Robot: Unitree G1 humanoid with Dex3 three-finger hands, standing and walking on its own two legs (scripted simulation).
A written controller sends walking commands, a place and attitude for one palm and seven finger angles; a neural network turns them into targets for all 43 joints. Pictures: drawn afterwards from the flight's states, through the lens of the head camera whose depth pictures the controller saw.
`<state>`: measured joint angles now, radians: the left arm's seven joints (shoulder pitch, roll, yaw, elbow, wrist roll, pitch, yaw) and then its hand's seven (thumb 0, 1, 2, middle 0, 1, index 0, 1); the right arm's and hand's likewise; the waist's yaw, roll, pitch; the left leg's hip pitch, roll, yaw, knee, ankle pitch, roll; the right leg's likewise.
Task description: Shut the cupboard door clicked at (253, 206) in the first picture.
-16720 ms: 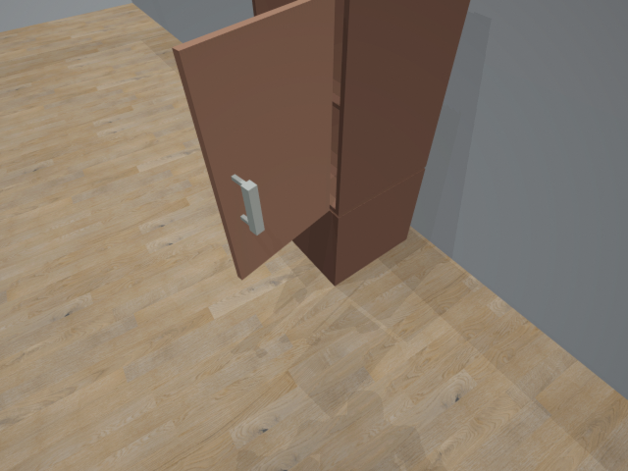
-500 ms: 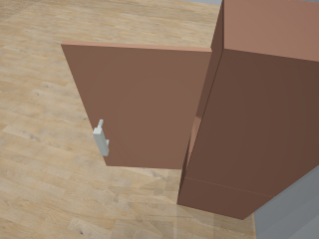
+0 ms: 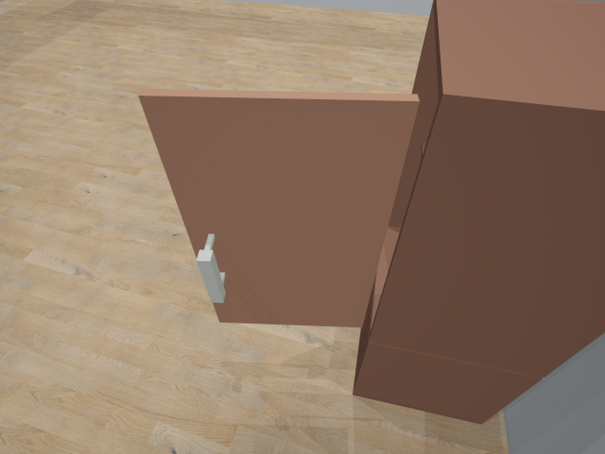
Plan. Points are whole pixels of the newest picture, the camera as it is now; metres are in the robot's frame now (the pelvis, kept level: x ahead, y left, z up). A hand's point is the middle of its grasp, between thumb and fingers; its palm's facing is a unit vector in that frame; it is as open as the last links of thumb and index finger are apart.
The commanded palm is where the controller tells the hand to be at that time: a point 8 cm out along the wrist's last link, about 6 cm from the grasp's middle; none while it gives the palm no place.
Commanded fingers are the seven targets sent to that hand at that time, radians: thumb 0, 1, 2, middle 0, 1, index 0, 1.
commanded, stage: come to a stop and stand still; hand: left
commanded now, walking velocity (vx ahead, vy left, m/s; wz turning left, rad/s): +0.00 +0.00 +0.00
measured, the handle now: (214, 268) +0.44 +0.19 -0.08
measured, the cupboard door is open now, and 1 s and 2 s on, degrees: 100 100 100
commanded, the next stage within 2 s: look again from close up in 0.70 s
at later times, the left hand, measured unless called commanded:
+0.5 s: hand out of the picture +0.02 +0.19 -0.17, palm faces +0.00 -0.98 -0.18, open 7.4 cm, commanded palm none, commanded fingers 0.00 0.90 0.90 -0.20 -0.30 -0.20 -0.30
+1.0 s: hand out of the picture +0.02 +0.20 -0.17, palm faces +0.00 -0.98 -0.19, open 7.4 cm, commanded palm none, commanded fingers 0.00 0.90 0.90 -0.20 -0.30 -0.20 -0.30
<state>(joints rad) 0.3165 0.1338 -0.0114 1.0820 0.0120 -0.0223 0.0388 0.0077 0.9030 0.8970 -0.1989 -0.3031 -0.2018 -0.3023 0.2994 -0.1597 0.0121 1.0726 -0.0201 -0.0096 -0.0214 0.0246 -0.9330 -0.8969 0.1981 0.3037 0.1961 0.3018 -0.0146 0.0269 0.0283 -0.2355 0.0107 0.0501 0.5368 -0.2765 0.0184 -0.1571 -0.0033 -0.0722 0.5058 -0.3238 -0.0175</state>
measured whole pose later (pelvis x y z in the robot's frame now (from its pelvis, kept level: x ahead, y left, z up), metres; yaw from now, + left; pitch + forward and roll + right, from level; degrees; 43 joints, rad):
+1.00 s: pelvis +0.03 +0.02 +0.01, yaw +0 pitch -1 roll +0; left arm 0.27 0.18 -0.01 1.11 0.01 -0.01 0.03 0.01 0.90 0.90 -0.20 -0.30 -0.20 -0.30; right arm 0.22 -0.17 0.03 1.13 -0.01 -0.02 -0.03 0.01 -0.92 -0.90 0.20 0.30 0.20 0.30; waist 0.01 -0.03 0.06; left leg -0.15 -0.04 0.07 0.41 -0.25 0.05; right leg -0.10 -0.05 -0.05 0.42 -0.31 0.02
